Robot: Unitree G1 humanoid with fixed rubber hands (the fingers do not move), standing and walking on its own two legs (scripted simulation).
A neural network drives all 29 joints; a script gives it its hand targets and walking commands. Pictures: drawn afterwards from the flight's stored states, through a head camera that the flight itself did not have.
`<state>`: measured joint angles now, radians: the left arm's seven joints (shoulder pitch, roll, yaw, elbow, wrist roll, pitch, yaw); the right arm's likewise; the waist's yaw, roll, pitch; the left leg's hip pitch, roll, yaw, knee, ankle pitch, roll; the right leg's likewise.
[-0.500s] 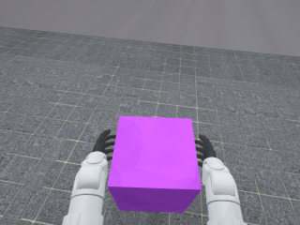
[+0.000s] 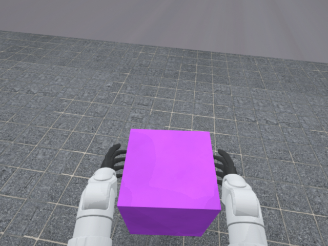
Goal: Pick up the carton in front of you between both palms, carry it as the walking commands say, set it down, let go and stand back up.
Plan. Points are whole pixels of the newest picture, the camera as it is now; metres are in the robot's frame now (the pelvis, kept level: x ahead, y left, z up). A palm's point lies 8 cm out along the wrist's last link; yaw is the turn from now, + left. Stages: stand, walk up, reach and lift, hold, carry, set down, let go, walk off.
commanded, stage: carry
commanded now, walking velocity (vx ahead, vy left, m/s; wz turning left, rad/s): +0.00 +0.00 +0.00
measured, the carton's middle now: (167, 185) +0.30 +0.00 -0.04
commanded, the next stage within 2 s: hold in 0.38 s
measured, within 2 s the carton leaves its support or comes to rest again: neither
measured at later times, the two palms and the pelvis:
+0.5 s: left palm (112, 177) +0.28 +0.14 +0.04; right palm (236, 186) +0.27 -0.16 +0.04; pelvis -0.01 -0.01 +0.01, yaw -3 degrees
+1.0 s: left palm (113, 171) +0.29 +0.13 +0.06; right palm (240, 192) +0.24 -0.16 +0.06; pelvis -0.02 +0.02 +0.01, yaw -8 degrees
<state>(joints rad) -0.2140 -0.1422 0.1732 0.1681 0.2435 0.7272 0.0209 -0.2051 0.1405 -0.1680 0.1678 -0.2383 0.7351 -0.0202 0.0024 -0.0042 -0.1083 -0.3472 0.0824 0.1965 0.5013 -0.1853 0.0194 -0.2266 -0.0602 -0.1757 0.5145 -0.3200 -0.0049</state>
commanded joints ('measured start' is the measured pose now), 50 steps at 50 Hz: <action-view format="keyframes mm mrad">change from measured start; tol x4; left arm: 1 -401 -886 -539 -34 -237 -25 -221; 19 -399 -887 -540 -37 -238 -23 -222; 20 -304 -905 -524 -67 -244 -17 -229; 24 -366 -853 -539 -113 -232 -33 -237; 35 -419 -914 -456 45 -179 -36 -251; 50 -534 -958 -432 127 -183 -26 -296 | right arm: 1 -439 875 536 -63 241 -38 218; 19 -439 877 540 -67 244 -37 219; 20 -349 915 514 -46 235 -38 228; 24 -348 854 461 -53 181 -70 207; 33 -500 900 484 16 215 -68 256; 50 -590 937 384 142 180 -72 292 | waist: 1 -1 5 -200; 19 0 4 -205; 20 6 -72 -76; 21 -15 -80 -127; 23 -17 -15 -144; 34 18 -17 -35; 50 -2 17 -26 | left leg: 1 148 94 -113 -55 162 -1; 19 146 93 -110 -49 168 -7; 20 432 -173 -255 -70 356 9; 21 487 -160 -272 -68 412 7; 23 452 -167 -270 -94 420 -14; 24 431 -169 -264 -111 343 -20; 31 417 -184 -262 -142 154 -5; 50 455 -144 -271 -190 -40 -26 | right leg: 1 -10 -104 102 -99 152 -12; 19 -13 -103 106 -94 169 -18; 20 -9 117 262 -183 430 -30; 23 121 117 296 -176 501 -33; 24 149 125 285 -199 402 -32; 35 46 118 279 -239 148 -18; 50 3 135 259 -235 25 -37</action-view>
